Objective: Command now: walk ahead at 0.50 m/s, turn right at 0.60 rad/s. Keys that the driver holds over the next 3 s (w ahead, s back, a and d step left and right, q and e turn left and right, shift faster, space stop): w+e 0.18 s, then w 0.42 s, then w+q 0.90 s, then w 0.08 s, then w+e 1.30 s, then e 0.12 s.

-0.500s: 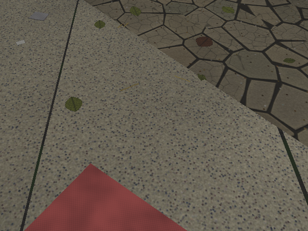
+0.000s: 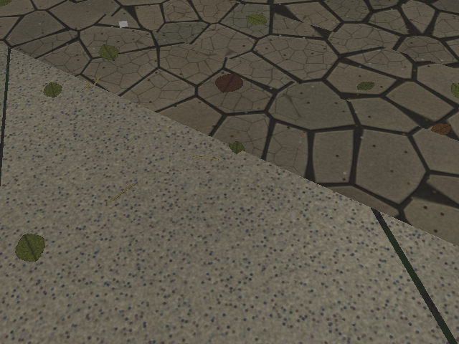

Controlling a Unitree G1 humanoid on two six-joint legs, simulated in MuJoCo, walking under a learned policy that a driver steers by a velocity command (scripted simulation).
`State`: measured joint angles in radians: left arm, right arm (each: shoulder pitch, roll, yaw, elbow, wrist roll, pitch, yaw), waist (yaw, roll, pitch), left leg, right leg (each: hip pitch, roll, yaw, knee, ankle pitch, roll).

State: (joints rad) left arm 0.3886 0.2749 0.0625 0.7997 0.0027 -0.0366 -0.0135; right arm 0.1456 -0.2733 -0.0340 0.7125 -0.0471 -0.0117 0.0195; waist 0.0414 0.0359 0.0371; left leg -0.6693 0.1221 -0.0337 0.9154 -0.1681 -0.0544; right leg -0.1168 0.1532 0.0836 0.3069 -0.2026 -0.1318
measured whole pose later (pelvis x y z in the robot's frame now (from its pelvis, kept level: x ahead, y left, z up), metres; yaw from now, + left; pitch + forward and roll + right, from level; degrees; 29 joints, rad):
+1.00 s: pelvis +0.51 -0.06 +0.00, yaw -4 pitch +0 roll -1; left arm 0.36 0.24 0.04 0.87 0.02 -0.09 0.01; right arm 0.25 -0.28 -0.07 0.84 -0.03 0.00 0.04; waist 0.01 0.05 0.02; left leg -0.63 0.07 -0.01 1.05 -0.17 0.04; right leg -0.07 0.03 -0.18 0.27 -0.21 -0.06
